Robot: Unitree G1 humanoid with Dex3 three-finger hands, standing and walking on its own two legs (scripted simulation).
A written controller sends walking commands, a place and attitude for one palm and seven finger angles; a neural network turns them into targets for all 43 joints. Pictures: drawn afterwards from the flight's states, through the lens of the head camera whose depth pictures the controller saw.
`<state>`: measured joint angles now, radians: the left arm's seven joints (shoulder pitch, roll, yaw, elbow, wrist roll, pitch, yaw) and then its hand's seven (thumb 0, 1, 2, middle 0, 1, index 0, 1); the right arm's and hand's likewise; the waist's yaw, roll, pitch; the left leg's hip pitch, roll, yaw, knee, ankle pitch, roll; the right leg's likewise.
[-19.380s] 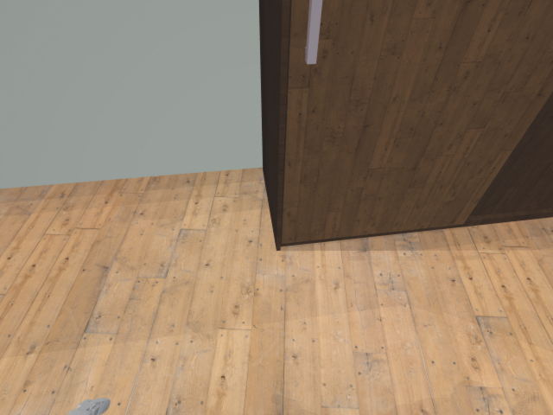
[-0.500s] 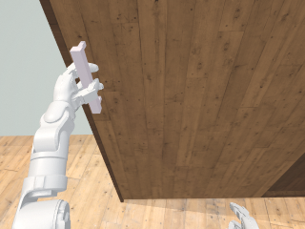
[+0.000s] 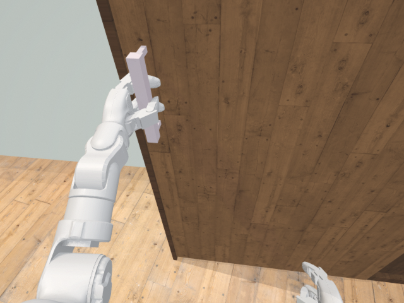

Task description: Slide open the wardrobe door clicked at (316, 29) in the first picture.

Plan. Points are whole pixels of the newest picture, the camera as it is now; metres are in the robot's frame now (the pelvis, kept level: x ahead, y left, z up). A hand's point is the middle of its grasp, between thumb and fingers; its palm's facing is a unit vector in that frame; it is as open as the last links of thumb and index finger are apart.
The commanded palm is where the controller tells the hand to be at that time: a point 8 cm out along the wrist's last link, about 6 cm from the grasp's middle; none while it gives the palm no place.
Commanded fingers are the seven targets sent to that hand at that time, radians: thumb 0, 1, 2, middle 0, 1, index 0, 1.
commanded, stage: tug the door sideways, standing still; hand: left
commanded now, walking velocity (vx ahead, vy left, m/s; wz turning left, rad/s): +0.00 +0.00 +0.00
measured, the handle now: (148, 97) +0.45 +0.15 +0.20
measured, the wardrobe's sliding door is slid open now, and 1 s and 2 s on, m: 0.00 0.05 0.27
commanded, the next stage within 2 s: step sideways, sliding the door along in 0.40 s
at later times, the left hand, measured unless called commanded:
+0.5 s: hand (167, 114) +0.39 +0.10 +0.21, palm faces +0.02 -1.00 -0.05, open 6.0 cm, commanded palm +0.37 +0.14 +0.21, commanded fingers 0.00 0.90 0.90 -0.45 -1.40 -0.45 -1.40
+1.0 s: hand (179, 115) +0.41 +0.08 +0.19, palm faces +0.10 -0.99 -0.09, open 6.0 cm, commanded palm +0.39 +0.11 +0.20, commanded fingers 0.00 0.90 0.90 -0.45 -1.40 -0.45 -1.40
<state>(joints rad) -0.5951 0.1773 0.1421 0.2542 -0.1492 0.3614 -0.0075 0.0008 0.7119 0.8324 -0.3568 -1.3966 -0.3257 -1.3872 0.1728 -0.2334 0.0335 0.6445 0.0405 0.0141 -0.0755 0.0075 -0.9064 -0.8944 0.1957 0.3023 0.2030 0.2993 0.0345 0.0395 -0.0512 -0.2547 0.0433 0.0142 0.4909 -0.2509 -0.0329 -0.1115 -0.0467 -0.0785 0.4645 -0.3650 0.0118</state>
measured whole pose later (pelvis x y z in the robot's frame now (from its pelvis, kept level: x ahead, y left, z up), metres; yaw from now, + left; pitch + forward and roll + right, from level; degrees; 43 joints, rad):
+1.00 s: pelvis -0.01 -0.04 +0.00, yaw +1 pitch +0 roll +3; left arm -0.63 0.20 0.06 0.24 -0.08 -0.12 0.10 -0.06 0.67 0.84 -0.46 -1.41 -0.32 -1.40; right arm 0.18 -0.23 0.00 0.70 0.00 0.02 -0.11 0.01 -0.91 -0.89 0.20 0.30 0.20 0.30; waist 0.04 -0.02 0.18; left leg -0.42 0.04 0.15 0.82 -0.36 -0.02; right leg -0.18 -0.01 -0.10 0.56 -0.38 -0.08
